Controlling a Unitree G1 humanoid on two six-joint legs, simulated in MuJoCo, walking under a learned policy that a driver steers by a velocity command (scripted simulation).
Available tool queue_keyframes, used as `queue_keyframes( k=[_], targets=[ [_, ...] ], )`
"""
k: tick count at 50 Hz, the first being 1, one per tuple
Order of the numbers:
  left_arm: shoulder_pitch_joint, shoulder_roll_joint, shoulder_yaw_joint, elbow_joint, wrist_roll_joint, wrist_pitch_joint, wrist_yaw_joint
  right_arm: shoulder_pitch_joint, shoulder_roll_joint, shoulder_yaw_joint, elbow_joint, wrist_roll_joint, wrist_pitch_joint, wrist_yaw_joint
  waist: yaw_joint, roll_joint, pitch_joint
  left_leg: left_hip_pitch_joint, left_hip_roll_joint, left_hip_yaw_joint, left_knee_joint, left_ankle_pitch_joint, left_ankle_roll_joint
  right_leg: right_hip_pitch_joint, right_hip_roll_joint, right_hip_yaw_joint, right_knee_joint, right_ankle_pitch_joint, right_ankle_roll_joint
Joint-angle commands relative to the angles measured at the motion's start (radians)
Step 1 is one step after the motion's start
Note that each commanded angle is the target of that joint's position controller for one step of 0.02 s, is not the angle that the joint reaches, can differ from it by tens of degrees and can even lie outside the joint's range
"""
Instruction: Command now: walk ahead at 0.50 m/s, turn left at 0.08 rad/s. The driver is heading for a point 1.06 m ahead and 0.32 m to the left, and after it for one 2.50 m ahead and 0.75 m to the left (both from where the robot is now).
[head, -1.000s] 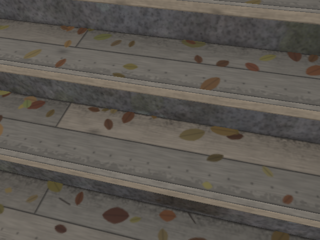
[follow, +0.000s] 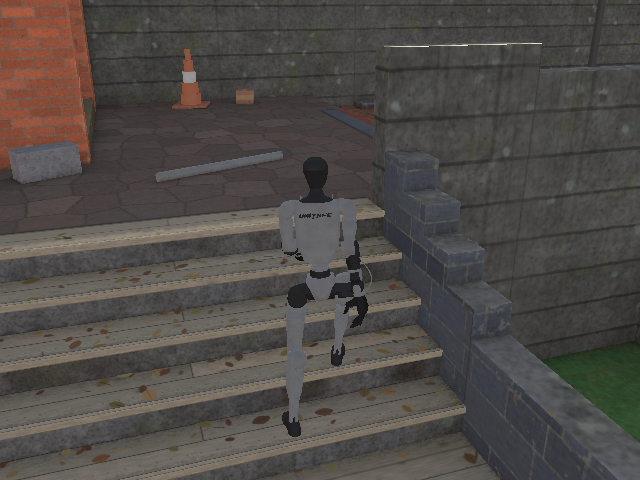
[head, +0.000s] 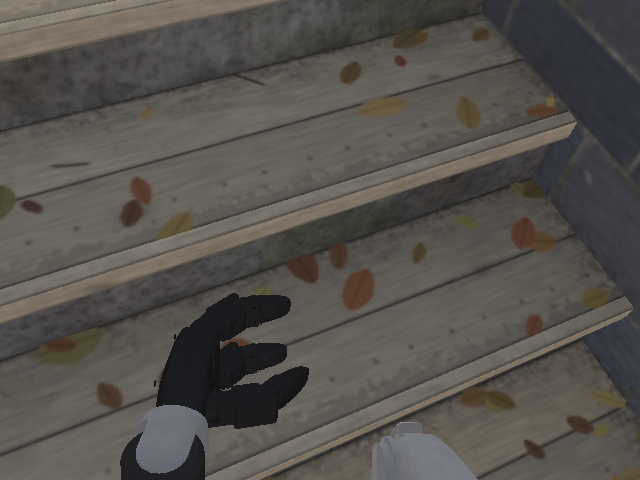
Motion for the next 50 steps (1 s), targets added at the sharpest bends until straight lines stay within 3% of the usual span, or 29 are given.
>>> queue_keyframes(
  k=[1,2,3,4,6,7,10,13,17,19,21,23,24,25,26,27,28,29,30,31,32,34,37,39,41,45,48,49,50],
  targets=[
    [0.506,0.189,0.094,0.066,0.009,-0.012,0.029,-0.09,-0.363,-0.083,-0.16,0.048,-0.073,0.049,0.315,0.258,-0.531,-0.305,0.075,-0.164,0.684,1.403,0.121,1.068,0.031,0.211,-0.36,0.083,-0.062],
    [0.559,0.321,0.141,0.088,0.041,-0.028,0.044,-0.083,-0.256,-0.062,-0.231,0.084,-0.079,0.075,0.317,-0.053,-0.648,-0.661,-0.117,-0.231,1.199,0.455,0.06,1.308,-0.318,0.796,-0.666,0.22,-0.143],
    [0.513,0.375,0.172,0.074,0.036,-0.012,0.047,-0.146,-0.249,-0.083,-0.247,0.038,-0.074,0.079,0.314,-0.049,-0.732,-0.667,-0.227,-0.414,1.681,0.081,0.047,1.172,-0.368,1.04,-0.928,0.053,-0.119],
    [0.362,0.347,0.166,0.106,0.04,-0.026,0.031,-0.183,-0.123,-0.075,-0.301,0.02,-0.05,0.056,0.205,0.001,-0.575,-0.805,-0.174,-0.475,1.863,0.14,0.044,1.019,-0.389,0.922,-0.949,-0.112,-0.095],
    [0.314,0.192,0.127,0.231,0.009,-0.058,0.023,-0.275,-0.056,-0.055,-0.385,-0.034,-0.026,0.029,0.114,0.006,-0.226,-0.944,-0.091,-0.357,1.866,0.228,0.088,0.743,-0.31,0.664,-0.858,-0.168,-0.057],
    [0.32,0.109,0.1,0.296,0.014,-0.068,0.021,-0.24,-0.024,-0.042,-0.373,-0.04,-0.009,0.025,0.058,-0.009,-0.125,-0.987,-0.102,-0.36,1.904,0.203,0.105,0.641,-0.268,0.542,-0.842,-0.126,-0.041],
    [0.473,0.056,0.082,0.43,0.035,-0.107,0.024,-0.261,0.065,0.006,-0.389,-0.014,0.026,0.021,0.042,-0.02,-0.037,-1.183,-0.149,-0.4,1.988,0.146,0.142,0.674,-0.253,0.334,-0.928,0.097,0.011],
    [0.547,0.085,0.073,0.454,0.037,-0.148,0.023,-0.368,0.052,0.01,-0.4,-0.008,0.057,-0.002,0.067,-0.023,-0.039,-1.345,-0.213,-0.353,2.18,0.097,0.142,0.739,-0.312,0.24,-1.008,0.271,0.008],
    [0.589,0.184,0.08,0.501,0.034,-0.176,-0.004,-0.594,0.031,0.028,-0.526,-0.028,0.089,-0.028,0.047,-0.033,0.024,-1.6,-0.203,-0.346,2.308,-0.073,0.18,0.837,-0.285,0.122,-1.128,0.131,0.051],
    [0.605,0.176,0.075,0.507,0.02,-0.166,0.009,-0.666,0.005,0.034,-0.564,-0.019,0.097,-0.018,0.04,0.011,0.039,-1.498,-0.171,-0.27,1.993,-0.032,0.168,0.777,-0.207,0.011,-1.175,0.108,0.092],
    [0.683,0.204,0.079,0.528,0.01,-0.165,0.043,-0.73,0.007,0.038,-0.597,-0.014,0.117,-0.002,0.068,-0.057,0.001,-1.463,-0.135,-0.207,1.85,-0.032,0.159,0.87,-0.208,-0.001,-1.247,0.18,0.053],
    [0.731,0.268,0.095,0.526,0.003,-0.148,0.068,-0.817,0.018,0.059,-0.617,-0.016,0.131,0.023,0.123,-0.08,-0.044,-1.313,-0.096,-0.057,1.573,-0.173,0.175,0.986,-0.211,-0.064,-1.385,0.42,-0.003],
    [0.678,0.23,0.078,0.497,-0.017,-0.141,0.077,-0.718,0.027,0.059,-0.547,0.0,0.126,0.024,0.091,-0.057,-0.084,-1.074,-0.142,0.033,1.417,-0.219,0.196,0.973,-0.182,-0.168,-1.3,0.911,0.0],
    [0.684,0.287,0.086,0.475,-0.036,-0.141,0.088,-0.65,0.006,0.057,-0.53,0.017,0.129,0.01,0.06,-0.116,-0.161,-0.881,-0.2,0.084,1.315,-0.26,0.203,0.988,-0.219,-0.165,-1.165,1.599,-0.019],
    [0.705,0.351,0.103,0.455,-0.041,-0.133,0.092,-0.521,-0.014,0.042,-0.5,0.014,0.138,0.004,0.022,-0.19,-0.267,-0.787,-0.254,0.083,1.234,-0.336,0.205,1.114,-0.271,-0.134,-0.991,1.913,-0.023],
    [0.664,0.37,0.107,0.423,-0.053,-0.127,0.074,-0.353,-0.067,0.027,-0.454,-0.019,0.129,-0.003,-0.02,-0.251,-0.383,-0.673,-0.285,0.016,1.159,-0.398,0.237,1.208,-0.318,-0.114,-0.76,2.064,-0.028],
    [0.617,0.412,0.124,0.371,-0.057,-0.124,0.048,-0.264,-0.13,-0.003,-0.441,-0.027,0.113,0.002,-0.058,-0.257,-0.46,-0.515,-0.303,-0.111,0.948,-0.379,0.248,1.176,-0.297,-0.097,-0.512,1.849,-0.003],
    [0.541,0.364,0.121,0.263,-0.028,-0.139,0.021,-0.255,-0.247,-0.048,-0.43,-0.024,0.112,-0.01,-0.054,-0.088,-0.444,-0.347,-0.16,-0.555,0.735,-0.528,0.329,0.791,-0.193,-0.052,-0.176,1.324,0.067],
    [0.378,0.321,0.132,0.16,0.011,-0.139,-0.014,-0.315,-0.328,-0.096,-0.446,-0.017,0.135,-0.022,-0.051,0.105,-0.43,-0.306,-0.025,-1.196,0.302,-0.803,0.387,0.421,0.05,0.113,0.277,0.325,0.13],
    [0.363,0.194,0.108,0.096,0.05,-0.139,-0.028,-0.443,-0.335,-0.1,-0.47,-0.034,0.138,-0.013,0.024,0.06,-0.386,-0.361,0.031,-1.275,0.183,-0.789,0.35,0.258,0.046,0.291,0.659,0.321,0.132],
    [0.359,0.157,0.099,0.055,0.062,-0.143,-0.018,-0.446,-0.276,-0.088,-0.427,-0.027,0.112,-0.005,0.076,-0.002,-0.292,-0.435,0.032,-1.168,0.196,-0.674,0.293,0.186,0.024,0.301,0.768,0.399,0.124],
    [0.338,0.051,0.051,0.008,0.056,-0.134,0.017,-0.38,-0.156,-0.06,-0.289,-0.03,0.058,-0.004,0.149,-0.099,-0.044,-0.633,-0.021,-0.876,0.338,-0.289,0.268,0.031,0.002,0.26,0.875,0.406,0.086],
    [0.43,0.06,0.035,0.036,0.054,-0.083,0.049,-0.303,-0.121,-0.044,-0.218,-0.023,0.03,0.017,0.192,-0.071,0.011,-0.629,-0.1,-0.553,0.412,0.206,0.201,-0.046,-0.015,0.249,0.788,0.284,0.096],
    [0.321,0.07,0.021,0.001,0.054,-0.067,0.05,-0.27,-0.143,-0.038,-0.215,-0.028,0.016,0.012,0.169,-0.058,0.033,-0.655,-0.137,-0.472,0.394,0.329,0.174,-0.046,-0.018,0.187,0.595,0.249,0.112],
    [0.204,0.026,0.006,-0.024,0.047,-0.058,0.071,-0.121,-0.19,-0.047,-0.181,-0.051,-0.003,0.014,0.085,0.058,-0.074,-0.403,-0.066,-0.584,0.37,0.498,0.204,-0.283,0.016,0.118,0.958,0.124,0.105],
    [-0.065,-0.002,-0.032,-0.169,0.056,-0.052,0.058,-0.045,-0.192,-0.047,-0.165,-0.024,0.02,-0.002,0.029,0.034,-0.037,-0.322,-0.096,-0.606,0.261,0.299,0.174,-0.36,-0.017,0.114,0.695,0.047,0.097],
    [-0.138,-0.008,-0.04,-0.223,0.044,-0.017,0.035,-0.025,-0.251,-0.079,-0.197,-0.021,0.063,-0.05,-0.007,0.089,-0.15,-0.23,-0.041,-0.597,0.088,0.64,0.223,-0.063,-0.01,0.078,0.341,-0.013,0.088],
    [-0.024,-0.028,-0.036,-0.161,0.028,-0.011,0.034,-0.119,-0.246,-0.08,-0.239,-0.027,0.067,-0.057,0.067,0.102,-0.235,-0.258,-0.043,-0.468,0.141,0.96,0.201,0.188,0.014,0.058,0.195,-0.058,0.056],
    [0.091,0.019,-0.022,-0.111,0.014,-0.011,0.043,-0.192,-0.277,-0.089,-0.293,-0.019,0.065,-0.054,0.124,0.085,-0.322,-0.323,-0.078,-0.41,0.228,1.379,0.156,0.456,0.078,0.014,0.065,-0.02,0.038]
  ],
)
